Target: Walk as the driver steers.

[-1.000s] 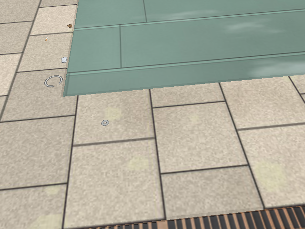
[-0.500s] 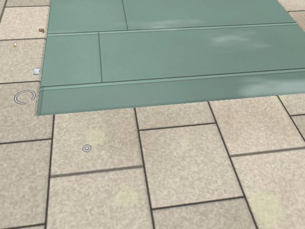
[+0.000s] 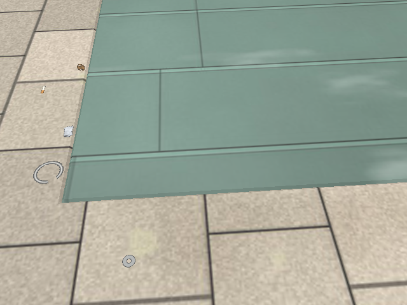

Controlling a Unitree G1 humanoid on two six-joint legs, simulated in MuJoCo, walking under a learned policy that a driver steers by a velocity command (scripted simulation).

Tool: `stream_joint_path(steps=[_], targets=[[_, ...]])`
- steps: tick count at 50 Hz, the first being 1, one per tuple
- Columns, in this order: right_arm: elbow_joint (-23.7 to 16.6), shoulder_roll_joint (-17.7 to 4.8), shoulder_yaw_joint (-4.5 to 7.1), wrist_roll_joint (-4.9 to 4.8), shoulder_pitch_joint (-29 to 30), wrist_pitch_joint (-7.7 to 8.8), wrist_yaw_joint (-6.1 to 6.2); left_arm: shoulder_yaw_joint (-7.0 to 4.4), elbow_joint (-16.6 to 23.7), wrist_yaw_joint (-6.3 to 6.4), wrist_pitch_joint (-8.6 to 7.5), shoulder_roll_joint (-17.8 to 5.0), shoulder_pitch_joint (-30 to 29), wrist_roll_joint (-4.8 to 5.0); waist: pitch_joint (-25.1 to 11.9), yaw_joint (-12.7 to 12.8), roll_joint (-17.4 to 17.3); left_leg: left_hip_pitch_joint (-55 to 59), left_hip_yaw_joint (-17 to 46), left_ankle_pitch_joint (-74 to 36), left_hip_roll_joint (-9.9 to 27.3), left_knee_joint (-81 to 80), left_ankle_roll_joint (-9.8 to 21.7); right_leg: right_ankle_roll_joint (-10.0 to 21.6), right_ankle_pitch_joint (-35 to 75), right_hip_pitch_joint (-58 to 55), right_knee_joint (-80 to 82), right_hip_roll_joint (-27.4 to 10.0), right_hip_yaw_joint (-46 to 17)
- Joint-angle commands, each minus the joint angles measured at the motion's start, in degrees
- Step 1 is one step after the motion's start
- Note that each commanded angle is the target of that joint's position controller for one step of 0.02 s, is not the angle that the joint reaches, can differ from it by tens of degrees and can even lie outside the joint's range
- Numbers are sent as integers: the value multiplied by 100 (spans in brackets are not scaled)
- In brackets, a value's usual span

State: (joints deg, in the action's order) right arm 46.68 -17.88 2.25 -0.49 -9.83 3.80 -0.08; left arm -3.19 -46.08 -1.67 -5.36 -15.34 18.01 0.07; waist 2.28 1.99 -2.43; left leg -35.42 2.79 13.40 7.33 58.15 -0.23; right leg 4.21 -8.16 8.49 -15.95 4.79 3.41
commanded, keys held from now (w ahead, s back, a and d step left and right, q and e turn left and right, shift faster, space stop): w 0.54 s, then no key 0.46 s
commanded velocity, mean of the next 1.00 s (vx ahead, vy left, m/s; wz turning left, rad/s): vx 0.37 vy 0.00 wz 0.00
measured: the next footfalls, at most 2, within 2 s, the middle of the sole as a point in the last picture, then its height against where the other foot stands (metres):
left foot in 0.28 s outside the picture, level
right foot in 0.76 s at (238, 269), level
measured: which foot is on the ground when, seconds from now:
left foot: up 0.00-0.26, down 0.28-0.80, up 0.82-1.00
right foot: down 0.00-0.28, up 0.30-0.74, down 0.76-1.00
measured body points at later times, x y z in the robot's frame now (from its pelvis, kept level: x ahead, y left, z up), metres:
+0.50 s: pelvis +0.28 +0.08 +0.00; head +0.31 +0.10 +0.45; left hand +0.41 +0.36 -0.12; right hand +0.34 -0.20 -0.12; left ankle +0.30 +0.16 -0.75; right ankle +0.32 -0.09 -0.67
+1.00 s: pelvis +0.47 +0.04 -0.01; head +0.50 +0.04 +0.44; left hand +0.61 +0.29 -0.13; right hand +0.55 -0.23 -0.15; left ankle +0.47 +0.20 -0.72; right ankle +0.56 -0.05 -0.75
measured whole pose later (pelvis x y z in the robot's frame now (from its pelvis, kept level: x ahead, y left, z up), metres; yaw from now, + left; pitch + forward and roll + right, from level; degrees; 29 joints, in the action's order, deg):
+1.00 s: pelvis +0.47 +0.04 -0.01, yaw +0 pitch +1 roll -1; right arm 52.0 -16.0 2.2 0.1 -11.6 -1.3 2.1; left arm -1.5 -49.1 -0.6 -1.6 -12.8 5.9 -1.4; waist 3.0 -0.3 -1.6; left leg -21.4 2.2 24.2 3.4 44.2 -3.0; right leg 2.8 -5.2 21.0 -25.5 1.8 2.5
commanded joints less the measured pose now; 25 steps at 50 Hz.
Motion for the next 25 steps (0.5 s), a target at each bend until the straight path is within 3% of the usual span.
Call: stream_joint_path(steps=[1, 4, 8, 11, 12, 13, 14, 15, 16, 17, 18, 19, 20, 22, 25], targets=[[-318, -227, 29, 52, 36, 18, -8, -192, 333, 75, -99, -854, -303, 17, 23, -173, 480, -109, 14, -1000, 145, -940, -143, 979, 1110, 202, 997, -1498, -956], [-473, -136, -19, 26, 682, 95, -74, -213, 183, 114, -52, -986, -24, 60, 96, 91, 471, 227, -208, -1896, -101, -2070, -121, 793, 975, 143, 991, -1367, -642], [-701, -251, 2, -37, 1196, 142, -181, -243, -80, 138, 58, -1075, 331, 120, 175, 215, 541, 66, -119, -1772, -217, -2692, 49, 710, 935, -672, 682, -1745, -771], [-718, -426, 70, -33, 1020, 171, -248, -281, -171, 190, 166, -1158, 285, 129, 25, -7, 654, 369, -169, -1090, -341, -2914, 285, 544, 1624, -1203, 199, -1966, -856], [-618, -538, 136, -27, 621, 178, -240, -285, -163, 205, 203, -1191, 165, 125, -207, -262, 698, 960, -335, -961, -504, -3026, 396, 446, 2431, -1217, -281, -1867, -749], [-358, -770, 273, -15, -203, 172, -198, -236, -156, 217, 239, -1077, 139, 93, -724, -647, 604, 2103, -481, -995, -653, -3080, 559, 296, 2976, -974, -1275, -1570, -526], [-158, -1173, 403, 36, -1200, 151, -140, -103, -30, 240, 243, -798, 234, -27, -1579, -982, 67, 3766, 427, -1183, 186, -2860, 892, 88, 1798, 26, -2963, -1230, -259], [-45, -1649, 507, 61, -1501, 111, -149, 96, 73, 176, 119, -100, 972, -7, -2210, -577, -1498, 5665, 3219, 81, 1421, -3474, 1868, -325, -1803, 2422, -4970, -127, -256], [-90, -1044, 354, -28, -1486, 115, -170, -4, -25, 150, 0, -645, 685, 105, -2210, -836, -1026, 5676, 3901, 984, 1412, -4057, 1844, -282, -2571, 3125, -5687, -281, -1062], [-164, -815, 276, -11, -1071, 133, -158, -98, 133, 121, -75, -970, 170, 253, -1354, -795, -700, 5019, 3076, 920, 1252, -4154, 1578, -187, -2131, 3530, -5808, -578, -1013], [-241, -698, 242, 26, -685, 137, -149, -82, 212, 148, -101, -935, -157, 233, -913, -645, -253, 4272, 2426, 391, 1039, -4233, 1433, -170, -1596, 3414, -5583, -882, -833], [-271, -542, 201, 63, -410, 146, -158, -103, 239, 173, -91, -897, -339, 127, -553, -506, -90, 3604, 1962, -229, 845, -4381, 1379, -203, -1237, 3237, -5226, -1062, -773], [-290, -419, 158, 126, -274, 170, -161, -122, 219, 173, -40, -848, -249, 86, -494, -320, -208, 3194, 1649, -654, 697, -4526, 1326, -218, -974, 2876, -5020, -1211, -822], [-240, -434, 171, 97, -267, 223, -170, -90, 157, 177, 77, -638, -71, 66, -472, -175, -238, 2829, 1274, -1108, 591, -4797, 1399, -305, -786, 2559, -4743, -1269, -769], [-91, -615, 224, 58, -422, 256, -112, -62, 301, 207, 167, -538, -476, 11, -200, -196, -76, 2701, 835, -1531, 554, -5076, 1467, -485, -207, 2908, -4027, -1329, -709]])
